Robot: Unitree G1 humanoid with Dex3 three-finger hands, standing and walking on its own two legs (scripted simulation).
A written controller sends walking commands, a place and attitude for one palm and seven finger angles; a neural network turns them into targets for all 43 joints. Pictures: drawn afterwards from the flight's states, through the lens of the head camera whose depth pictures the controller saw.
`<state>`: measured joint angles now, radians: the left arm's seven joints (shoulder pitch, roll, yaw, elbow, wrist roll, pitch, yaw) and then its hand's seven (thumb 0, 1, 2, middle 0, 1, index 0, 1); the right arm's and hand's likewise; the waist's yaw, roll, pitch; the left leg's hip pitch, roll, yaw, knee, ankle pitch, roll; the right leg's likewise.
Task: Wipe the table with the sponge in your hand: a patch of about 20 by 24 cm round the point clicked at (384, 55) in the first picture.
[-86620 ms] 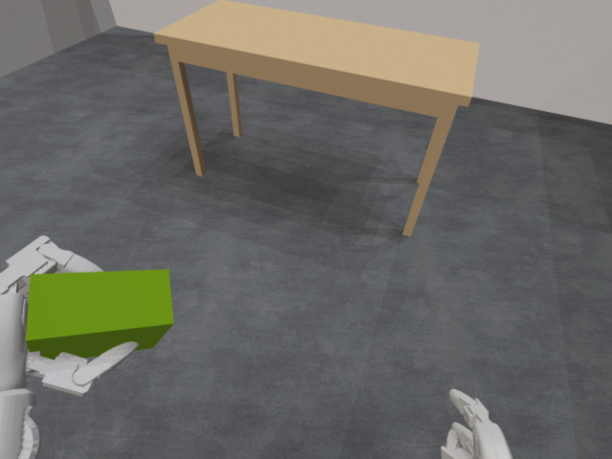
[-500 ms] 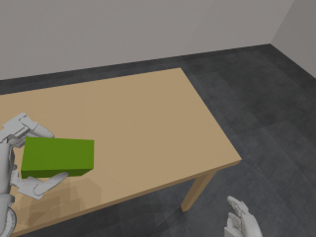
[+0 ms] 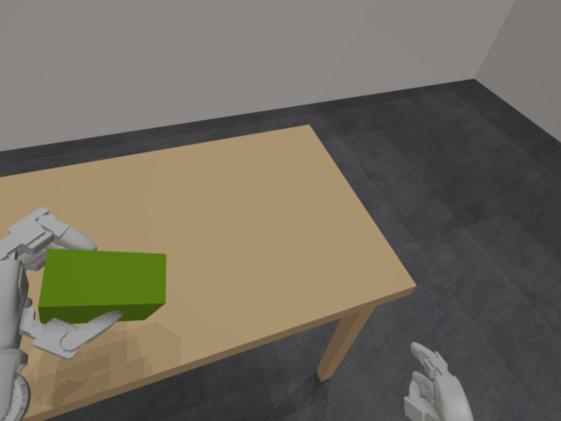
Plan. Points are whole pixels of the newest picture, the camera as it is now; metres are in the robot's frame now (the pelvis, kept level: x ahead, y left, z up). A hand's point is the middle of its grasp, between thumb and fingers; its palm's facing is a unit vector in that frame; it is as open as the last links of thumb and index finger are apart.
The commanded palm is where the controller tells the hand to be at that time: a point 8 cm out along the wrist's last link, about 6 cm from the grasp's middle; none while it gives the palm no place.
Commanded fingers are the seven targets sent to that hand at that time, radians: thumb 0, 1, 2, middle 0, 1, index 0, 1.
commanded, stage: shuffle to correct the standing spot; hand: left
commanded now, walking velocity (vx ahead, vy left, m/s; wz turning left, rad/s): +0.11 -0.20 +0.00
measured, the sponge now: (120, 289) +0.23 +0.21 +0.11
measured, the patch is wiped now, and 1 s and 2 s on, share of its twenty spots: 0.00 0.00 0.00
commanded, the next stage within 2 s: none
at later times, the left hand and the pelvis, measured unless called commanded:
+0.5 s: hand (153, 259) +0.25 +0.17 +0.15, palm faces +0.30 -0.87 -0.40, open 10.0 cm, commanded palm +0.19 +0.22 +0.17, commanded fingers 0.00 0.10 1.30 -1.20 -1.60 -1.20 -1.60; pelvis +0.03 -0.06 -0.01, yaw +0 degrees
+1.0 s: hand (155, 266) +0.24 +0.17 +0.15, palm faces +0.32 -0.86 -0.39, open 10.0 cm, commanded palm +0.18 +0.21 +0.17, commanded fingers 0.00 0.10 1.30 -1.20 -1.60 -1.20 -1.60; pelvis +0.02 -0.07 -0.01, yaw +1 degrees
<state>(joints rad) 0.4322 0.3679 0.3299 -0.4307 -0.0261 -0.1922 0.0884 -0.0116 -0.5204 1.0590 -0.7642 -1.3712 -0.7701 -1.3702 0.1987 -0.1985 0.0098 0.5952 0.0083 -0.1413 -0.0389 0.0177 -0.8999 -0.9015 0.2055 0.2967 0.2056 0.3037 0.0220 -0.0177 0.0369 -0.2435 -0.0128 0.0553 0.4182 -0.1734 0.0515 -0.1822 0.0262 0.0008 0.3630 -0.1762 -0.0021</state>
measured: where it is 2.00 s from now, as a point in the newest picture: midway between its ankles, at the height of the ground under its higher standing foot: outside the picture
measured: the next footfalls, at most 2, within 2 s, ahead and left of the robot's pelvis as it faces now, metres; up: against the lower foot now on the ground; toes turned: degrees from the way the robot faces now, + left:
none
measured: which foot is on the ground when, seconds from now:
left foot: down 0.00-1.00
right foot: down 0.00-1.00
